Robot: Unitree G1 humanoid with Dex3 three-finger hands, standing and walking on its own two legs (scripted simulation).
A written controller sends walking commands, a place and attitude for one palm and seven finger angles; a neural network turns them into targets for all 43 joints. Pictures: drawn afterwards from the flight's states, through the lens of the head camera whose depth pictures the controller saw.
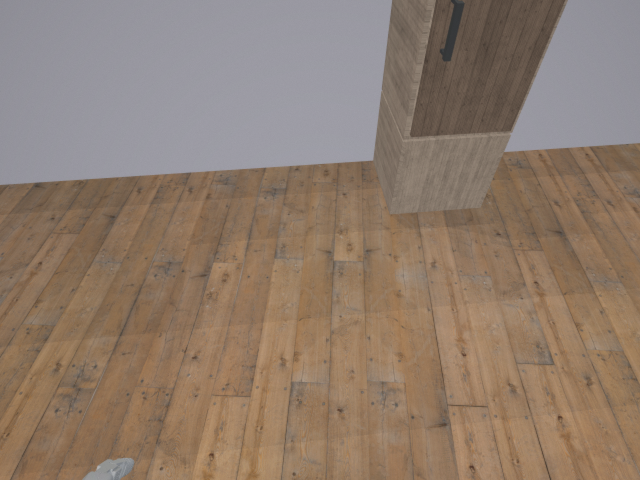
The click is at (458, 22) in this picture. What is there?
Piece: cupboard door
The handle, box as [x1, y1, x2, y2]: [440, 0, 464, 61]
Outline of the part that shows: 462,1 451,0 454,4 445,47 443,49 440,49 444,61 450,60 464,3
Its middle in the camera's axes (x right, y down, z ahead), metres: +0.38 -0.61 +1.13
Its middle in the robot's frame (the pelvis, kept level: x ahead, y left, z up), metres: +1.29 -0.32 +0.04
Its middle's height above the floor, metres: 0.81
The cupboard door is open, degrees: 0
